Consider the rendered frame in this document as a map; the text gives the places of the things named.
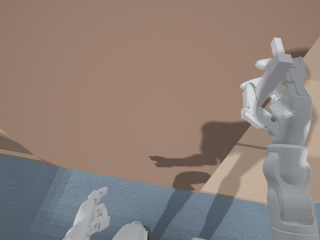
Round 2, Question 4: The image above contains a right robot forearm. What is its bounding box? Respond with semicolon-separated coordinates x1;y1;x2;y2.
262;144;320;240

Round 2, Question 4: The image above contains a robot left thigh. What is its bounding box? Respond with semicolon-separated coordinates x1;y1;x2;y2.
112;223;148;240

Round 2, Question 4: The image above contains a left robot forearm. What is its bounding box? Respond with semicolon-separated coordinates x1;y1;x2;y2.
63;225;91;240

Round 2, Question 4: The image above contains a handle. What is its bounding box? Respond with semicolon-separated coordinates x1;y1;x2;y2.
241;37;294;119

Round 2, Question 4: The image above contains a robot left shin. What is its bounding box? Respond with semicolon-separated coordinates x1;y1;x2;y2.
132;221;144;228

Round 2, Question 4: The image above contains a right robot hand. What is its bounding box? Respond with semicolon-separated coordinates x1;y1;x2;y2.
240;56;312;146

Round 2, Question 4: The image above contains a wardrobe door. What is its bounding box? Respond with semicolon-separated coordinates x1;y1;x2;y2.
0;129;35;156
0;0;320;193

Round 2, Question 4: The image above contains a left robot hand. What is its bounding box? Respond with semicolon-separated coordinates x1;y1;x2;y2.
73;187;110;235

